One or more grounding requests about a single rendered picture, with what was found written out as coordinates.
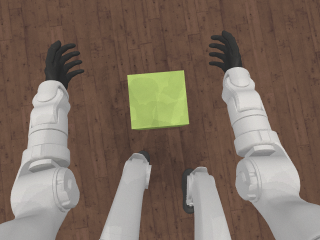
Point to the robot left foot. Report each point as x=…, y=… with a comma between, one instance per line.
x=146, y=155

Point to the robot left forearm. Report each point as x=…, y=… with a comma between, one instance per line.
x=48, y=131

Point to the robot right foot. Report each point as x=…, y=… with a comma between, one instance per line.
x=189, y=209

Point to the left robot upper arm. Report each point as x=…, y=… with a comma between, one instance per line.
x=41, y=201

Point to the left robot hand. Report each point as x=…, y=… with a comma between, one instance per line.
x=56, y=69

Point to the robot foot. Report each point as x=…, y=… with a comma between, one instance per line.
x=189, y=209
x=146, y=155

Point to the robot right forearm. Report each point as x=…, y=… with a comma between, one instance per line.
x=253, y=134

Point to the right robot hand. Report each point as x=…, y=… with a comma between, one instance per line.
x=231, y=56

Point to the carton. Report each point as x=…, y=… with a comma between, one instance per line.
x=158, y=100

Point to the right robot upper arm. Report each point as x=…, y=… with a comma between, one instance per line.
x=271, y=184

